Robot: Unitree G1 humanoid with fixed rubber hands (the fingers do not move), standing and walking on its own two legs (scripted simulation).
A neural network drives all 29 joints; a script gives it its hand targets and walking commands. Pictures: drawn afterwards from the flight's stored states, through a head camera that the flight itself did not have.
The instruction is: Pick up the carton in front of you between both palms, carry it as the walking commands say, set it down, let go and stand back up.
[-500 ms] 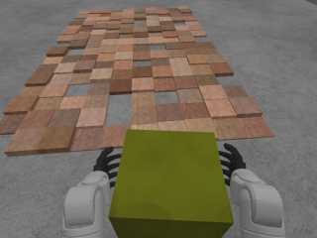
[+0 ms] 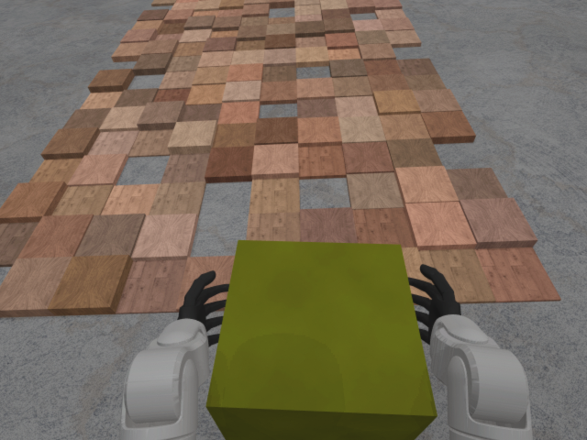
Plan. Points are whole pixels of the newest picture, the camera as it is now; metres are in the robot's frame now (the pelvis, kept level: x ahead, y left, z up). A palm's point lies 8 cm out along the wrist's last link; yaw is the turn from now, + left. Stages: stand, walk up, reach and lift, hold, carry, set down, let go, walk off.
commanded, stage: carry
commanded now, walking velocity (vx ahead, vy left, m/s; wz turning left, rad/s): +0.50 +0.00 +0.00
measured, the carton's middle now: (315, 358) +0.26 +0.01 -0.02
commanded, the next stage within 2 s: none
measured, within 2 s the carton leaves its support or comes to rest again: neither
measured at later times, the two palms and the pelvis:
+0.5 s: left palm (229, 90) +0.69 +0.17 +0.13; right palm (395, 87) +0.67 -0.13 +0.14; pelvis +0.33 +0.04 -0.01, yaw -2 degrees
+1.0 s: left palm (256, 21) +1.04 +0.16 +0.12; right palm (375, 13) +1.06 -0.14 +0.12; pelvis +0.66 +0.00 +0.00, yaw -2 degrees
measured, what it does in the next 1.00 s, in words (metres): walks ahead: left foot, then right foot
